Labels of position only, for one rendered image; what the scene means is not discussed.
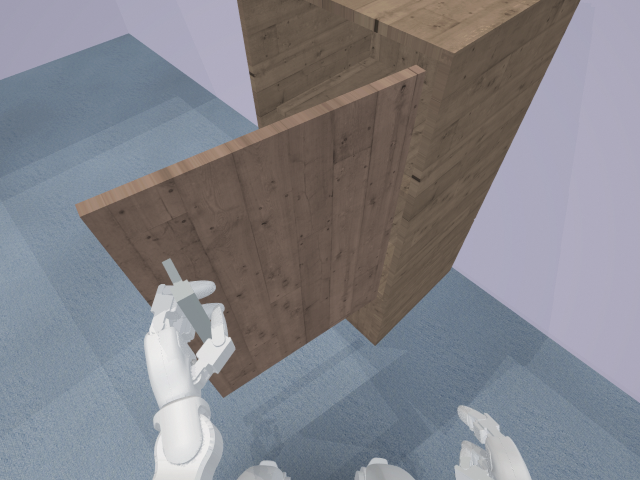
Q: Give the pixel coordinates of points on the robot left hand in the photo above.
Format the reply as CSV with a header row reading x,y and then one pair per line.
x,y
167,353

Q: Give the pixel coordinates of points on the cupboard door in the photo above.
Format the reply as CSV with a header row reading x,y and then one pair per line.
x,y
291,221

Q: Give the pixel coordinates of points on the robot right hand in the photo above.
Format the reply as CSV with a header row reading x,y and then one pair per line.
x,y
501,460

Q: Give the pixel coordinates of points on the left robot forearm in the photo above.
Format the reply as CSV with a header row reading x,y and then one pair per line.
x,y
189,446

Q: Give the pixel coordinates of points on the robot right shin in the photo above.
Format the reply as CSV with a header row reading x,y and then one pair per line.
x,y
377,460

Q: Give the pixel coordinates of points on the handle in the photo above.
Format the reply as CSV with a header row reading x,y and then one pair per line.
x,y
188,302

